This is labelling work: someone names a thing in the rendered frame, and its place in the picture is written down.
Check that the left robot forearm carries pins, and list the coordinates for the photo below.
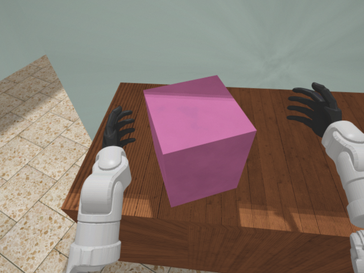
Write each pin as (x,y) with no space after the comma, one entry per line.
(97,241)

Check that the right robot upper arm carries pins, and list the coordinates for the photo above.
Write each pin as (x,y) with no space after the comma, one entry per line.
(357,251)

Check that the right robot hand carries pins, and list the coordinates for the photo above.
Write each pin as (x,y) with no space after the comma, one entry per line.
(324,105)

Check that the left robot hand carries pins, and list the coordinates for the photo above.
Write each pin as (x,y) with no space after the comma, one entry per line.
(112,135)

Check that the carton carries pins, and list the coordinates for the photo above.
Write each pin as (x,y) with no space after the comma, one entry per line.
(201,137)

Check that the pedestal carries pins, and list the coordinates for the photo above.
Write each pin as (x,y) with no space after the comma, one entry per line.
(287,215)

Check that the right robot forearm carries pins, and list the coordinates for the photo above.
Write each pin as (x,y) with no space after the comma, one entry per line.
(344,144)

